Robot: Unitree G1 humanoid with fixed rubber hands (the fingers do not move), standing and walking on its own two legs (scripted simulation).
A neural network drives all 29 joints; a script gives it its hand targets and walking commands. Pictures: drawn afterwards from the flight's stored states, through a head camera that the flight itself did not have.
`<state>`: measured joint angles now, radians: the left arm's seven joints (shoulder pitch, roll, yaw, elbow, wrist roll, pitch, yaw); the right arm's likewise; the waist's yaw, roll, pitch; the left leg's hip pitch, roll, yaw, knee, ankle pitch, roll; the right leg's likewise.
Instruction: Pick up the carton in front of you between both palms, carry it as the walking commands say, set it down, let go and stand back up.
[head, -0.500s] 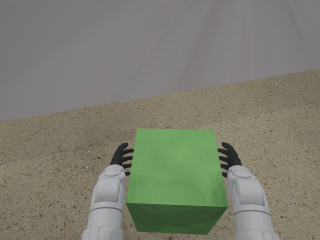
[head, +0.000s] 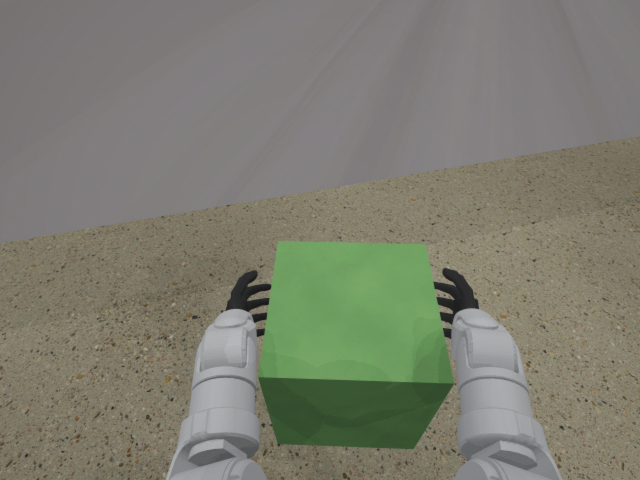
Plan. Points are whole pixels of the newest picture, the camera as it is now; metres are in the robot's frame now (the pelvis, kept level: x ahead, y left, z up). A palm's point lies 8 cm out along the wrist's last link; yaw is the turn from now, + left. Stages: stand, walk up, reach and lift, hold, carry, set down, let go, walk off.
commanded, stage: set down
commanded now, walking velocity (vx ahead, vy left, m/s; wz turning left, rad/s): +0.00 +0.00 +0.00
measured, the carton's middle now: (348, 348) +0.32 +0.00 -0.04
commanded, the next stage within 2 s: none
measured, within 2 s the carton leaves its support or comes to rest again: neither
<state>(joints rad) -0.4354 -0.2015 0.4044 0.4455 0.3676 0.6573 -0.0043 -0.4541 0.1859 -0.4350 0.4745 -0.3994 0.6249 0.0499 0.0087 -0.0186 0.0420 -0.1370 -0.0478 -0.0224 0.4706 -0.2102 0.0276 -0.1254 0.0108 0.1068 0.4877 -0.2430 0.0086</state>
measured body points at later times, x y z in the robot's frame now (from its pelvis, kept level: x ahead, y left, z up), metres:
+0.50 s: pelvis -0.02 -0.03 -0.09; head +0.19 -0.01 +0.31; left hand +0.36 +0.16 -0.17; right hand +0.38 -0.15 -0.17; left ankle +0.04 +0.10 -0.74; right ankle +0.03 -0.14 -0.74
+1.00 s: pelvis -0.05 -0.01 -0.22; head +0.20 +0.01 +0.15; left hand +0.40 +0.17 -0.32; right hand +0.42 -0.13 -0.31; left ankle +0.04 +0.10 -0.74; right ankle +0.03 -0.14 -0.74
